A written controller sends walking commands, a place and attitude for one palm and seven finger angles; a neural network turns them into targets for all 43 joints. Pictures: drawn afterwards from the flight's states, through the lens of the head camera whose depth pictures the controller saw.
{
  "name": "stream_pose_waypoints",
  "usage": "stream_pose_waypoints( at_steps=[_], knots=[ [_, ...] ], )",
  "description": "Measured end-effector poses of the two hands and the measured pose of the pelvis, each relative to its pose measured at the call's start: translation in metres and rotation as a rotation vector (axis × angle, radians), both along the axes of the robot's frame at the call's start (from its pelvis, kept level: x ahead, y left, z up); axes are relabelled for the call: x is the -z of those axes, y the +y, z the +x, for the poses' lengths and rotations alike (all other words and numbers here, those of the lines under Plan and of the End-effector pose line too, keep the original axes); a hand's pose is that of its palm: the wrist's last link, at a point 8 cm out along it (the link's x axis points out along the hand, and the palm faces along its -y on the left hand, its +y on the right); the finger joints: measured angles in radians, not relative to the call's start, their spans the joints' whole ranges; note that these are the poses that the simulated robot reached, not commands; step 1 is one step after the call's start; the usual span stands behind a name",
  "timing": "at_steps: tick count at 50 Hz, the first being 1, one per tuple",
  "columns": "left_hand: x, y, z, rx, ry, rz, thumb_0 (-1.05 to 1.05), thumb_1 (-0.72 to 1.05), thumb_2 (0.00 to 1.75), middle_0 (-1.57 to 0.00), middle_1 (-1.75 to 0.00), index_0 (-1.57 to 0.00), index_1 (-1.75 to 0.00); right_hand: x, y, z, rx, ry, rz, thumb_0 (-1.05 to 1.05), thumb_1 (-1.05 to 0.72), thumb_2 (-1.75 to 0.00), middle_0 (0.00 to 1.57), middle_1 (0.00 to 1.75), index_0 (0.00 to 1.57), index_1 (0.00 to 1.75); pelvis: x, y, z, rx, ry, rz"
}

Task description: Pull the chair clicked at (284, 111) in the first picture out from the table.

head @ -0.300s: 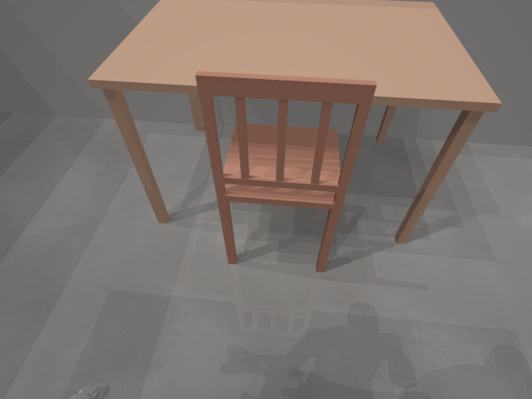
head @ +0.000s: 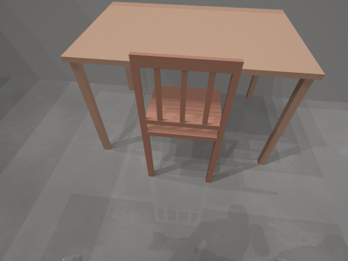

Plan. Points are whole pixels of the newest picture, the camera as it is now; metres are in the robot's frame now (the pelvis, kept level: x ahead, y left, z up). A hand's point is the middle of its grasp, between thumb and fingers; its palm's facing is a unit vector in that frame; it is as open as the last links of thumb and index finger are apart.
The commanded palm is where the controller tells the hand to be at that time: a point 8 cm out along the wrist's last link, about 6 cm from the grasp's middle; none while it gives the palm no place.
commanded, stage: stand and wait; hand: left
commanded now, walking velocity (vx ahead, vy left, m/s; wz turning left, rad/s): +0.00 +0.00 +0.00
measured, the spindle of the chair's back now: (183, 98) +0.75 +0.01 -0.10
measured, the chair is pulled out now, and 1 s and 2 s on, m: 0.00 0.00 0.00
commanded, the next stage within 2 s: look at it before walking up in 0.54 s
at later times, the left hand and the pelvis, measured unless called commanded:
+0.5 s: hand out of the picture +0.06 +0.23 -0.16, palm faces -0.03 -0.95 -0.32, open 7.4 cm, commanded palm none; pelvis -0.01 -0.01 +0.00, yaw +0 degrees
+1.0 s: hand out of the picture +0.08 +0.23 -0.15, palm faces -0.02 -0.95 -0.32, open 7.4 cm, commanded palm none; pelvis +0.00 -0.01 +0.00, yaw +0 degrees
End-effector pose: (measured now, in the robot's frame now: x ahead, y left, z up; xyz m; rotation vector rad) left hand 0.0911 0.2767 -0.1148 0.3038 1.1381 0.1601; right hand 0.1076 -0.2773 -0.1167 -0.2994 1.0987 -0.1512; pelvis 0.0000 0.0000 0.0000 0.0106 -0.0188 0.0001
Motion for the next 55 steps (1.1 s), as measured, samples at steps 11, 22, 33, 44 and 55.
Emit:
stream_pose_waypoints(
  at_steps=[11,22,33,44,55],
  knots=[
    [0.005,-0.002,-0.031,-0.031,0.086,0.004,0.01,0.91,0.9,-0.21,-0.3,-0.2,-0.3,0.005,-0.015,-0.035,0.035,0.099,-0.017,0.0,-0.9,-0.9,0.21,0.3,0.2,0.3,-0.002,-0.007,-0.004,0.0,-0.002,-0.003],
    [0.004,-0.003,-0.039,-0.039,0.115,0.01,0.01,0.91,0.9,-0.2,-0.3,-0.2,-0.3,0.01,-0.017,-0.06,0.056,0.165,-0.009,0.0,-0.9,-0.9,0.21,0.3,0.2,0.3,-0.003,-0.01,-0.005,0.001,0.001,-0.003],
    [0.004,-0.01,-0.027,-0.028,0.083,-0.001,0.01,0.91,0.9,-0.2,-0.3,-0.2,-0.3,0.01,-0.014,-0.057,0.058,0.152,0.004,0.0,-0.9,-0.9,0.21,0.3,0.2,0.3,-0.004,-0.012,-0.005,0.003,0.003,-0.003],
    [0.002,-0.01,-0.02,-0.026,0.062,0.001,0.01,0.91,0.9,-0.21,-0.3,-0.2,-0.3,0.006,-0.017,-0.046,0.056,0.116,-0.003,0.0,-0.9,-0.9,0.21,0.3,0.2,0.3,-0.004,-0.012,-0.004,0.006,-0.001,-0.003],
    [-0.001,-0.003,-0.025,-0.032,0.073,0.015,0.01,0.91,0.9,-0.21,-0.3,-0.2,-0.3,0.004,-0.022,-0.044,0.052,0.113,-0.016,0.0,-0.9,-0.9,0.21,0.3,0.2,0.3,-0.005,-0.013,-0.004,0.007,0.0,-0.003]
  ],
)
